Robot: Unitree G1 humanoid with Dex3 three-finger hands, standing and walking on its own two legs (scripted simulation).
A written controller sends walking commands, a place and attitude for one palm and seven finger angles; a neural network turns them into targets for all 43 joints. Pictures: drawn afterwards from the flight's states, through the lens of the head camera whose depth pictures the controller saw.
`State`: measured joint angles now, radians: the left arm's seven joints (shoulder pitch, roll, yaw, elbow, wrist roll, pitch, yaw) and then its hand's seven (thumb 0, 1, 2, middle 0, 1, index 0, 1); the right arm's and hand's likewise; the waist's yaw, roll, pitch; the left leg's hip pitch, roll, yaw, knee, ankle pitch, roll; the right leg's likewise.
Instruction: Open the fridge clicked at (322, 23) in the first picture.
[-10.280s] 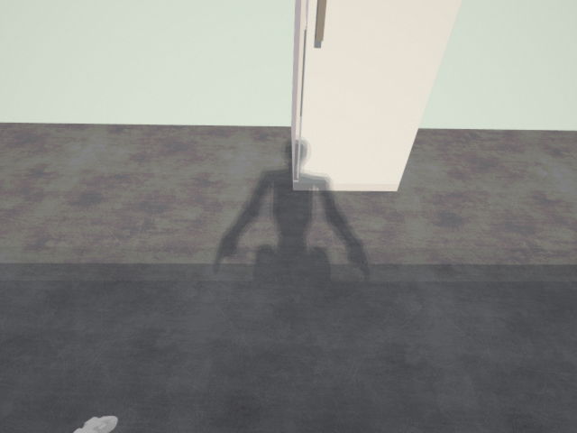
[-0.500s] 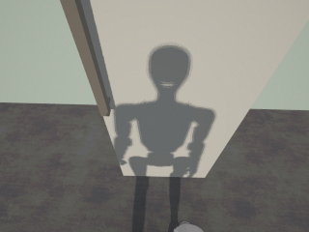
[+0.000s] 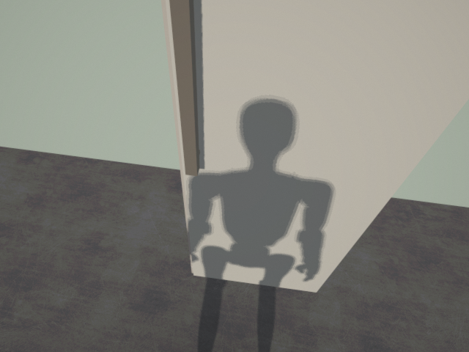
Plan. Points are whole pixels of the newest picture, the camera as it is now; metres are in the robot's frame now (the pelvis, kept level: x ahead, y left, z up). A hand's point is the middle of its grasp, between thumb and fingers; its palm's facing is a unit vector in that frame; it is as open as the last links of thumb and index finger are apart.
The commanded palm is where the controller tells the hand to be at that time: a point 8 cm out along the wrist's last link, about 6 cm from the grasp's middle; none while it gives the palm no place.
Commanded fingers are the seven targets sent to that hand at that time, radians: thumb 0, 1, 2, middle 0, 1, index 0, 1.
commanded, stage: come to a stop and stand still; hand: left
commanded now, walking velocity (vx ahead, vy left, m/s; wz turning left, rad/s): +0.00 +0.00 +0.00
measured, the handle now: (190, 80) +0.48 +0.13 +0.22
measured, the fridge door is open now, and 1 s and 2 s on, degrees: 0 0 0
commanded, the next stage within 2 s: look again from close up in 1.20 s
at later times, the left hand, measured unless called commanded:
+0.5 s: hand out of the picture -0.05 +0.13 -0.17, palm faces +0.02 -0.99 -0.11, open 7.3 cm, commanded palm none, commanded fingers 0.00 0.90 0.90 -0.20 -0.30 -0.20 -0.30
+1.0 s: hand out of the picture +0.01 +0.19 -0.17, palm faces -0.01 -0.97 -0.24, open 7.3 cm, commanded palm none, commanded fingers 0.00 0.90 0.90 -0.20 -0.30 -0.20 -0.30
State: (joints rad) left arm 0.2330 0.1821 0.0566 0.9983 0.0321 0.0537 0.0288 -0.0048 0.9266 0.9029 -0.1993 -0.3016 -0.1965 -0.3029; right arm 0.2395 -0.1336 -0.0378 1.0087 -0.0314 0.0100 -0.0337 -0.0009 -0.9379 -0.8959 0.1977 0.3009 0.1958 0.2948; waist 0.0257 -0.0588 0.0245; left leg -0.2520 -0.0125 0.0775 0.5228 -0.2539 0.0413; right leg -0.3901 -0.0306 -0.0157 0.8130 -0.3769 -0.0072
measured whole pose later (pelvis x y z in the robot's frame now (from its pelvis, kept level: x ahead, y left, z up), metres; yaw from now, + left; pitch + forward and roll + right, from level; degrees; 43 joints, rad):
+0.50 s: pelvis -0.03 -0.01 +0.01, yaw -1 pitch -2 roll +0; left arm 0.33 0.10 -0.01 1.12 0.02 0.00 0.03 0.00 0.91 0.90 -0.20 -0.30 -0.20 -0.30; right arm 0.31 -0.12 -0.01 1.14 -0.02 0.01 -0.02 0.00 -0.92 -0.90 0.20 0.30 0.20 0.29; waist 0.00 -0.03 0.02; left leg -0.24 0.02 0.07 0.43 -0.16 0.01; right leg -0.17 0.01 -0.04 0.45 -0.24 -0.02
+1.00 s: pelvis -0.01 +0.02 +0.00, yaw -2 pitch -1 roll +0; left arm 0.32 0.14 -0.01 1.07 0.02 -0.03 0.05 0.00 0.91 0.90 -0.20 -0.30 -0.20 -0.30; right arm 0.33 -0.16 0.00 1.07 -0.02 -0.01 -0.01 0.02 -0.93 -0.90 0.20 0.30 0.20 0.29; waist -0.01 0.04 -0.02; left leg -0.26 -0.02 0.11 0.52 -0.24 0.06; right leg -0.21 -0.04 0.00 0.54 -0.31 0.02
